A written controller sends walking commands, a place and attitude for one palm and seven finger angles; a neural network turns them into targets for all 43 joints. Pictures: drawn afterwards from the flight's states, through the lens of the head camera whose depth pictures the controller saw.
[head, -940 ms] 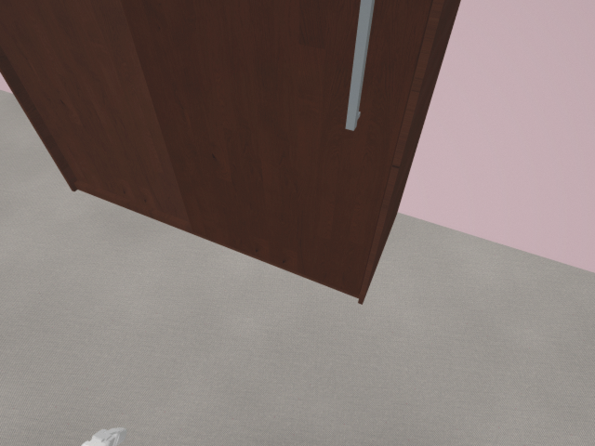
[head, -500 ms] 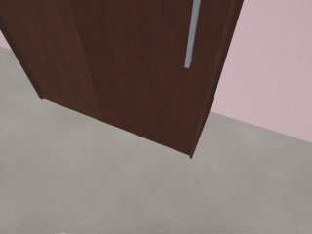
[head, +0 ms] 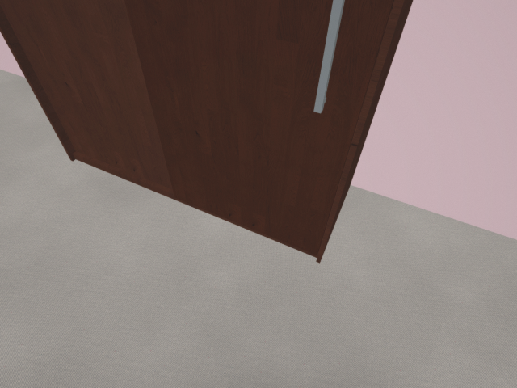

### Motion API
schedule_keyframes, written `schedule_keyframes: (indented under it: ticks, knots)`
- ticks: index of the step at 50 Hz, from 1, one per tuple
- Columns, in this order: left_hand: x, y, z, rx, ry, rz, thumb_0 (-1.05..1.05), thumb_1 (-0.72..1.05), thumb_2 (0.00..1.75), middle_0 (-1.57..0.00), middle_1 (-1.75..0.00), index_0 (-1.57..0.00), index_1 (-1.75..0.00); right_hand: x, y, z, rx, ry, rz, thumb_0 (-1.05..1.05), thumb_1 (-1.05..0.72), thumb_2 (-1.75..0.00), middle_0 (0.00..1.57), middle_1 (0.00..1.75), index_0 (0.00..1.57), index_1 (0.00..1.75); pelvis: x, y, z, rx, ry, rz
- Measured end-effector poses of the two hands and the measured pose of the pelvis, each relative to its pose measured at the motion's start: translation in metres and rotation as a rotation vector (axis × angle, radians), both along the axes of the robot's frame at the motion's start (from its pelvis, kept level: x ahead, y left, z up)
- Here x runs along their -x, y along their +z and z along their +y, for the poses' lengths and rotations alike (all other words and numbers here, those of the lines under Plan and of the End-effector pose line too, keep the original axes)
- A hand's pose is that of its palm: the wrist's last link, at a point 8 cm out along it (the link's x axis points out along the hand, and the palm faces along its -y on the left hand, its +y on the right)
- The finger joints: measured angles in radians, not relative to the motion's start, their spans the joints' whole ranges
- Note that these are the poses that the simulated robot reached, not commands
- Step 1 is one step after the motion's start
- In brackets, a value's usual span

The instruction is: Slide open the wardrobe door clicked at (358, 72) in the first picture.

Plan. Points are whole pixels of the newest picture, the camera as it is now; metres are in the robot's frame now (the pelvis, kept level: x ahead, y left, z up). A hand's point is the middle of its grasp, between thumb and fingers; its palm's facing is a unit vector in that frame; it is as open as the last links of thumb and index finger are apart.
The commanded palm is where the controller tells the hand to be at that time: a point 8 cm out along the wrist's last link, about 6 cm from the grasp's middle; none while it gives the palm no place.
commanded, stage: look at it before walking up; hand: right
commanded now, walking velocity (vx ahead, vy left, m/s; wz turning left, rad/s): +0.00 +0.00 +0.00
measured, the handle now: (331, 50) +0.82 -0.12 +0.17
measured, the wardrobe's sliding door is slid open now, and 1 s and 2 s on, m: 0.00 0.00 0.00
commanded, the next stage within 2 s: walk to a spot facing it in 0.50 s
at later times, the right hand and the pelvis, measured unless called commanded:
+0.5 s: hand out of the picture +0.09 -0.24 -0.15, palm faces -0.02 +0.94 -0.33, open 7.3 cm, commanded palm none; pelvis +0.01 +0.00 +0.00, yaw +0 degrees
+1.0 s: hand out of the picture +0.08 -0.18 -0.18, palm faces -0.13 +0.95 -0.27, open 7.3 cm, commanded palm none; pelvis +0.00 +0.02 -0.03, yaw +11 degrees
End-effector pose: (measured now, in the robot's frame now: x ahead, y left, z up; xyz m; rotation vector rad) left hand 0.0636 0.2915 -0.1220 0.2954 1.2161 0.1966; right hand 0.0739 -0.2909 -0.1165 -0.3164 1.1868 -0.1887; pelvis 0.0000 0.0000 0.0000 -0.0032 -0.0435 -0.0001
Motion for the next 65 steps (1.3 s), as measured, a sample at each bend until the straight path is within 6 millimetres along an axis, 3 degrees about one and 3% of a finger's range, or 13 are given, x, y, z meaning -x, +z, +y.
schedule_keyframes:
  ticks: [36, 45, 51, 58, 65]
  knots:
    - [-0.027, 0.003, 0.002, -0.012, -0.001, -0.026, 0.01, 0.9, 0.9, -0.2, -0.3, -0.2, -0.3, -0.009, -0.003, 0.005, -0.001, -0.01, 0.029, 0.0, -0.91, -0.9, 0.2, 0.3, 0.21, 0.3, -0.013, 0.0, 0.004, 0.0, 0.025, 0.011]
    - [0.004, -0.02, -0.017, 0.058, 0.111, -0.047, 0.0, 0.9, 0.9, -0.2, -0.3, -0.2, -0.3, -0.006, -0.025, 0.036, -0.054, 0.057, 0.087, 0.0, -0.91, -0.9, 0.2, 0.3, 0.2, 0.3, -0.003, -0.015, 0.009, 0.025, 0.124, 0.019]
    - [0.034, -0.048, -0.011, 0.111, 0.188, -0.018, 0.0, 0.9, 0.9, -0.2, -0.3, -0.2, -0.3, -0.002, -0.034, 0.068, -0.067, 0.094, 0.075, 0.0, -0.91, -0.9, 0.2, 0.3, 0.2, 0.3, 0.005, -0.03, 0.024, 0.021, 0.183, 0.007]
    - [0.05, -0.029, -0.006, 0.108, 0.253, -0.013, 0.01, 0.91, 0.9, -0.2, -0.3, -0.2, -0.3, 0.009, -0.022, 0.086, -0.092, 0.122, 0.12, 0.0, -0.91, -0.9, 0.2, 0.3, 0.21, 0.3, 0.012, -0.012, 0.025, 0.026, 0.242, 0.036]
    - [0.055, -0.01, -0.008, 0.06, 0.32, -0.077, 0.01, 0.91, 0.9, -0.2, -0.3, -0.2, -0.3, -0.008, -0.019, 0.073, -0.094, 0.189, 0.115, 0.0, -0.9, -0.9, 0.21, 0.3, 0.21, 0.3, 0.014, -0.005, 0.01, 0.031, 0.325, 0.055]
